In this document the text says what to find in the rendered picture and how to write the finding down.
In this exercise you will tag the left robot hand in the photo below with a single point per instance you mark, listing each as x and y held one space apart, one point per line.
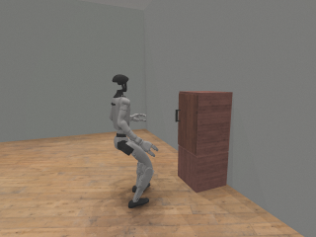
135 117

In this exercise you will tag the right robot foot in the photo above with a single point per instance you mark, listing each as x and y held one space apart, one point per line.
141 201

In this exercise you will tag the right robot shin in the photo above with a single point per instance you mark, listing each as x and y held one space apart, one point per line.
143 181

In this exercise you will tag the robot right forearm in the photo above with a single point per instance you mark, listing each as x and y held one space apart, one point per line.
129 133

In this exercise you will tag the cupboard door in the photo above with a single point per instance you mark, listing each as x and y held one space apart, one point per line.
188 121

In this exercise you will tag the right robot upper arm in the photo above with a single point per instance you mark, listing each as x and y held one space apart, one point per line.
124 104

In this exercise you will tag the handle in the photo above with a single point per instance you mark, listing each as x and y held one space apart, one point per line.
176 115

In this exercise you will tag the left robot upper arm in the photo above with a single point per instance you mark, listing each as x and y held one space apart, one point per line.
111 114

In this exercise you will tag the right robot hand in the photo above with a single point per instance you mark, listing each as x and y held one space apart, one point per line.
146 146

